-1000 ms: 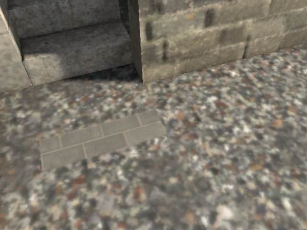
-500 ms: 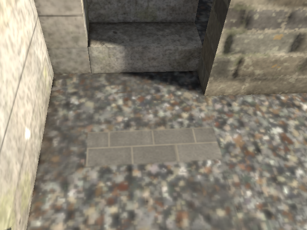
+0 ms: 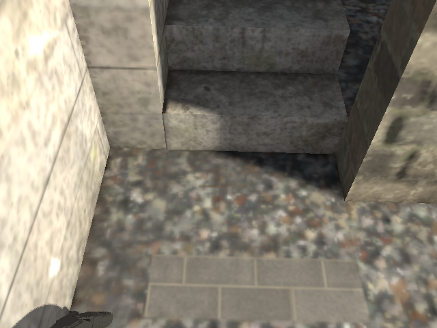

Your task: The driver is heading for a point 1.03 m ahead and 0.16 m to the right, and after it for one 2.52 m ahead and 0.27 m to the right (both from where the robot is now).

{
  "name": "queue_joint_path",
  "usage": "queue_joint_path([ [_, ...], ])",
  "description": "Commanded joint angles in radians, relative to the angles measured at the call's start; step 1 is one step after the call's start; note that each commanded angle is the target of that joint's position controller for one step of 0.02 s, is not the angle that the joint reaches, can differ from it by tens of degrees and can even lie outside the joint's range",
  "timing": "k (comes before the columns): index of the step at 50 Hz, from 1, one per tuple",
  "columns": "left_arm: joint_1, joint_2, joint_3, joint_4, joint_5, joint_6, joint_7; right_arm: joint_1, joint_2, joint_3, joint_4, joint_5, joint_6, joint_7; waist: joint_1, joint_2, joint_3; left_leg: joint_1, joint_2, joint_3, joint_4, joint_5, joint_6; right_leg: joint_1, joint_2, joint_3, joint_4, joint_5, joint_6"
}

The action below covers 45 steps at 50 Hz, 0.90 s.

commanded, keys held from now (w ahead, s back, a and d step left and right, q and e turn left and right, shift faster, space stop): w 1.00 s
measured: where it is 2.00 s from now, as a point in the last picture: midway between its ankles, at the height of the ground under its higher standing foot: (267, 250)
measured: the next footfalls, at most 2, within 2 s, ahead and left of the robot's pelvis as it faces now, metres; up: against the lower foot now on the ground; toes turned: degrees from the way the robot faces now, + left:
right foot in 0.04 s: +0.21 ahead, -0.12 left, +0.00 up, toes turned +0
left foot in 0.54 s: +0.48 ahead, +0.10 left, +0.00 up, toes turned +2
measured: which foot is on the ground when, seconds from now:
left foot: down 0.00-0.02, up 0.04-0.52, down 0.54-1.00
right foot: up 0.00-0.02, down 0.04-0.54, up 0.56-1.00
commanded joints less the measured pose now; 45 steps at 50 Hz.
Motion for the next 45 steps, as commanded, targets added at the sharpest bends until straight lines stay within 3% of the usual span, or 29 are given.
queue_joint_path([
  [1, 0.23, 0.181, 0.063, -0.002, -0.006, -0.019, 0.012, -0.055, -0.2, -0.04, -0.05, -0.009, 0.012, -0.001, 0.205, 0.122, -0.113, -0.163, 0.181, -0.015, 0.363, 1.1, 0.07, 0.397, 0.039, -0.025, -0.012, -0.071, -0.075],
  [2, 0.413, 0.25, 0.075, 0.033, 0.009, -0.012, 0.017, -0.018, -0.143, -0.021, -0.065, -0.031, 0.011, 0.001, 0.24, -0.023, -0.293, -0.375, 0.109, -0.004, 0.677, 0.788, 0.046, 0.742, -0.161, 0.224, 0.025, -0.04, -0.155],
  [3, 0.457, 0.303, 0.086, 0.054, 0.027, -0.007, 0.003, 0.202, 0.034, 0.018, -0.035, 0.004, -0.013, 0.013, 0.121, -0.412, -0.471, -0.721, -0.092, -0.024, 1.064, -0.115, -0.015, 1.058, -0.4, 0.758, -0.117, -0.156, -0.359],
  [4, 0.427, 0.169, 0.061, 0.05, 0.01, -0.01, 0.0, 0.158, -0.09, -0.004, -0.001, 0.036, -0.038, 0.01, 0.161, -0.299, -0.412, -0.794, -0.035, -0.108, 1.168, -0.118, 0.01, 0.991, -0.356, 0.84, -0.199, -0.217, -0.317],
  [5, 0.34, 0.132, 0.053, 0.038, -0.002, -0.006, 0.012, -0.013, -0.153, -0.019, -0.05, 0.048, -0.046, 0.009, 0.165, -0.19, -0.246, -0.851, 0.015, -0.048, 1.183, -0.061, 0.01, 0.847, -0.323, 0.616, -0.187, -0.132, -0.26],
  [6, 0.266, 0.139, 0.049, 0.024, 0.003, -0.002, 0.014, -0.113, -0.162, -0.02, -0.077, 0.029, -0.053, 0.005, 0.145, -0.028, -0.177, -0.807, 0.07, -0.009, 1.118, 0.021, 0.01, 0.682, -0.287, 0.482, -0.208, -0.017, -0.225],
  [7, 0.244, 0.137, 0.044, 0.032, 0.019, 0.001, 0.015, -0.164, -0.17, -0.03, -0.081, 0.005, -0.052, 0.006, 0.123, -0.001, -0.12, -0.776, 0.096, 0.015, 1.057, 0.059, 0.004, 0.567, -0.253, 0.397, -0.232, 0.056, -0.214],
  [8, 0.234, 0.127, 0.036, 0.043, 0.03, 0.002, 0.021, -0.152, -0.151, -0.034, -0.087, 0.002, -0.045, 0.011, 0.086, -0.036, -0.099, -0.726, 0.125, 0.016, 1.004, 0.076, 0.003, 0.49, -0.229, 0.347, -0.264, 0.056, -0.208],
  [9, 0.234, 0.108, 0.03, 0.055, 0.029, 0.001, 0.021, -0.136, -0.119, -0.03, -0.081, 0.003, -0.035, 0.014, 0.074, -0.055, -0.087, -0.696, 0.133, 0.027, 0.962, 0.087, -0.001, 0.446, -0.212, 0.318, -0.295, 0.052, -0.212],
  [10, 0.253, 0.106, 0.025, 0.066, 0.032, -0.002, 0.02, -0.118, -0.094, -0.024, -0.084, 0.012, -0.029, 0.016, 0.064, -0.057, -0.08, -0.691, 0.139, 0.04, 0.935, 0.097, -0.005, 0.436, -0.208, 0.301, -0.314, 0.055, -0.226],
  [12, 0.254, 0.134, 0.029, 0.081, 0.017, -0.006, 0.02, -0.15, -0.081, -0.019, -0.099, 0.002, -0.017, 0.014, 0.052, -0.045, -0.039, -0.716, 0.161, 0.057, 0.818, 0.152, -0.026, 0.396, -0.201, 0.253, -0.358, 0.037, -0.233],
  [16, 0.274, 0.173, 0.03, 0.093, 0.014, 0.01, 0.031, -0.301, -0.086, -0.006, -0.147, -0.004, -0.016, 0.015, 0.087, -0.041, 0.016, -0.752, 0.164, 0.086, 0.542, 0.366, -0.058, 0.402, -0.169, 0.177, -0.401, 0.004, -0.211],
  [17, 0.281, 0.191, 0.034, 0.096, 0.01, 0.015, 0.027, -0.348, -0.091, -0.004, -0.159, -0.017, -0.019, 0.018, 0.104, -0.047, 0.035, -0.728, 0.15, 0.099, 0.463, 0.436, -0.061, 0.381, -0.148, 0.144, -0.411, 0.01, -0.198],
  [20, 0.343, 0.206, 0.035, 0.118, 0.005, 0.023, 0.022, -0.451, -0.096, 0.007, -0.182, -0.004, -0.031, 0.034, 0.154, -0.045, 0.061, -0.696, 0.115, 0.137, 0.325, 0.501, -0.063, 0.434, -0.155, 0.129, -0.406, -0.035, -0.193],
  [22, 0.354, 0.216, 0.039, 0.125, -0.005, 0.024, 0.013, -0.48, -0.116, 0.007, -0.196, 0.004, -0.04, 0.032, 0.159, -0.049, 0.076, -0.681, 0.105, 0.137, 0.271, 0.476, -0.053, 0.489, -0.186, 0.146, -0.4, -0.03, -0.193],
  [24, 0.351, 0.227, 0.046, 0.132, -0.006, 0.033, 0.013, -0.456, -0.162, -0.006, -0.199, -0.003, -0.041, 0.031, 0.13, -0.063, 0.061, -0.653, 0.089, 0.138, 0.236, 0.401, -0.036, 0.568, -0.212, 0.144, -0.342, 0.067, -0.175],
  [25, 0.341, 0.235, 0.05, 0.132, -0.008, 0.035, 0.02, -0.403, -0.178, -0.013, -0.19, -0.007, -0.042, 0.031, 0.088, -0.066, 0.029, -0.583, 0.068, 0.14, 0.214, 0.367, -0.025, 0.583, -0.211, 0.147, -0.28, 0.158, -0.154],
  [26, 0.321, 0.217, 0.043, 0.128, -0.004, 0.034, 0.022, -0.292, -0.198, -0.029, -0.159, -0.011, -0.041, 0.029, 0.025, -0.077, -0.032, -0.47, 0.038, 0.157, 0.184, 0.376, -0.001, 0.593, -0.184, 0.12, -0.158, 0.292, -0.129],
  [27, 0.31, 0.186, 0.031, 0.12, 0.014, 0.036, 0.02, -0.123, -0.235, -0.052, -0.106, -0.018, -0.038, 0.023, -0.053, -0.077, -0.123, -0.266, 0.05, 0.152, 0.198, 0.415, 0.03, 0.516, -0.112, 0.068, 0.046, 0.305, -0.092],
  [28, 0.378, 0.101, -0.001, 0.08, 0.016, 0.02, 0.014, 0.026, -0.353, -0.078, -0.087, -0.054, -0.037, 0.013, -0.054, 0.102, -0.282, 0.085, 0.297, -0.235, 0.195, 0.335, 0.173, 0.194, 0.006, 0.025, 0.444, 0.01, -0.031],
  [29, 0.454, 0.054, -0.014, 0.105, -0.013, -0.002, 0.016, 0.091, -0.309, -0.067, -0.065, -0.065, -0.035, 0.028, -0.051, 0.282, -0.392, 0.21, 0.431, -0.622, 0.025, 0.116, 0.278, -0.007, 0.104, 0.144, 0.689, -0.626, -0.027],
  [30, 0.397, 0.141, 0.001, 0.101, -0.043, -0.014, 0.013, 0.031, -0.224, -0.044, -0.077, -0.042, -0.042, 0.034, -0.051, 0.214, -0.276, 0.14, 0.405, -0.57, -0.008, -0.039, 0.239, -0.145, 0.047, 0.212, 0.821, -0.61, -0.044],
  [31, 0.305, 0.176, 0.006, 0.062, -0.05, -0.018, 0.014, -0.067, -0.203, -0.036, -0.105, -0.038, -0.043, 0.034, -0.041, 0.16, -0.142, 0.006, 0.378, -0.416, -0.026, 0.077, 0.2, -0.192, 0.006, 0.165, 0.828, -0.513, -0.039],
  [33, 0.225, 0.181, 0.02, 0.036, -0.027, 0.0, 0.029, -0.197, -0.171, -0.023, -0.13, -0.041, -0.046, 0.029, 0.018, 0.035, -0.032, -0.225, 0.311, -0.215, -0.092, 0.313, 0.149, -0.087, -0.087, 0.151, 0.662, -0.326, -0.016],
  [35, 0.257, 0.141, 0.018, 0.04, -0.012, 0.026, 0.034, -0.217, -0.173, -0.018, -0.12, -0.04, -0.052, 0.029, 0.064, 0.069, -0.016, -0.299, 0.285, -0.167, -0.148, 0.344, 0.156, -0.026, -0.116, 0.133, 0.606, -0.274, -0.002],
  [37, 0.222, 0.123, 0.017, 0.017, 0.004, 0.056, 0.035, -0.177, -0.191, -0.018, -0.096, -0.032, -0.056, 0.016, 0.066, 0.098, 0.009, -0.31, 0.277, -0.1, -0.188, 0.391, 0.163, -0.071, -0.119, 0.128, 0.544, -0.192, 0.021],
  [39, 0.173, 0.118, 0.021, -0.006, 0.01, 0.063, 0.035, -0.135, -0.205, -0.022, -0.075, -0.022, -0.05, 0.003, 0.057, 0.09, 0.02, -0.28, 0.269, -0.051, -0.204, 0.403, 0.157, -0.132, -0.123, 0.115, 0.465, -0.095, 0.045],
  [41, 0.112, 0.095, 0.017, -0.024, 0.002, 0.058, 0.027, -0.097, -0.201, -0.019, -0.062, -0.011, -0.041, -0.004, 0.037, 0.098, 0.032, -0.262, 0.24, 0.008, -0.209, 0.385, 0.135, -0.134, -0.115, 0.084, 0.349, 0.005, 0.056],
  [45, -0.057, 0.076, 0.002, -0.075, -0.016, 0.028, 0.013, -0.035, -0.226, -0.027, -0.041, 0.002, -0.044, 0.005, -0.02, 0.099, 0.063, -0.251, 0.228, 0.073, -0.195, 0.382, 0.114, -0.043, -0.073, 0.013, 0.101, 0.127, 0.061],
])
